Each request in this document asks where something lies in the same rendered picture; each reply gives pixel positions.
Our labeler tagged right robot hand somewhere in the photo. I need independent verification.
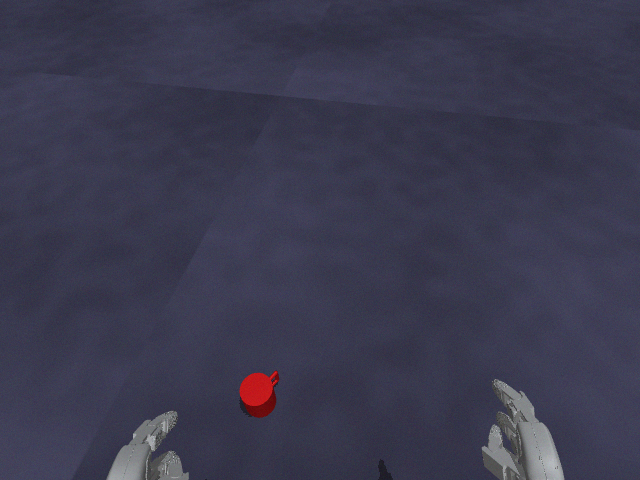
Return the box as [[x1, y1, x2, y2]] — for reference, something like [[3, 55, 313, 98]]
[[482, 379, 565, 480]]

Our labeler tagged left robot hand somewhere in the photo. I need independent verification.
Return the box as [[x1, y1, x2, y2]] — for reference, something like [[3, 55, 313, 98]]
[[106, 411, 189, 480]]

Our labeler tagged mug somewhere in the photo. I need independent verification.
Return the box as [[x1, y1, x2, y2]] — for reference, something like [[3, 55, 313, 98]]
[[240, 371, 279, 418]]

